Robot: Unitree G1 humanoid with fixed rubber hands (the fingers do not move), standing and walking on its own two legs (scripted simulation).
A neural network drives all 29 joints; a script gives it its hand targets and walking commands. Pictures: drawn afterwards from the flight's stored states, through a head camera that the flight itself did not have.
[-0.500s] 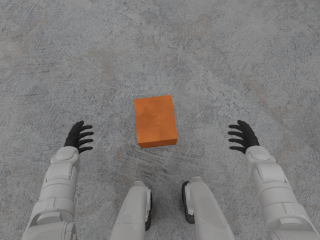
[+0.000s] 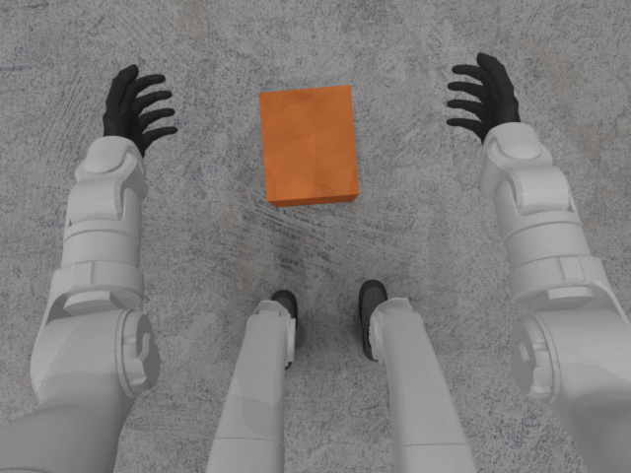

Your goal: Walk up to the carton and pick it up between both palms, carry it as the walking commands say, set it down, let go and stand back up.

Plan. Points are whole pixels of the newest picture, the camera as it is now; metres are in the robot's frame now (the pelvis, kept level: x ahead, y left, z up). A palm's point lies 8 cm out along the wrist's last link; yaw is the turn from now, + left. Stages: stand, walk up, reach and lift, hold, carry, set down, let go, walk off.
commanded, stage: reach and lift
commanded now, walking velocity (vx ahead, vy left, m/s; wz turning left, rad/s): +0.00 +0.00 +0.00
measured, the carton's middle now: (310, 152) +0.55 +0.06 -0.58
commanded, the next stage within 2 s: none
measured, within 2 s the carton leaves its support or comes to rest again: neither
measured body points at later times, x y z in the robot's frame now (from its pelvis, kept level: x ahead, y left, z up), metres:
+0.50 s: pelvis -0.01 +0.02 -0.01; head +0.37 +0.03 +0.22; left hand +0.54 +0.24 -0.15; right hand +0.57 -0.14 -0.15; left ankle +0.06 +0.13 -0.63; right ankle +0.09 -0.11 -0.63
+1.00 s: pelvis -0.05 +0.01 -0.17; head +0.33 +0.02 +0.05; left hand +0.53 +0.23 -0.31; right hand +0.57 -0.14 -0.31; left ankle +0.06 +0.13 -0.63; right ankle +0.09 -0.11 -0.63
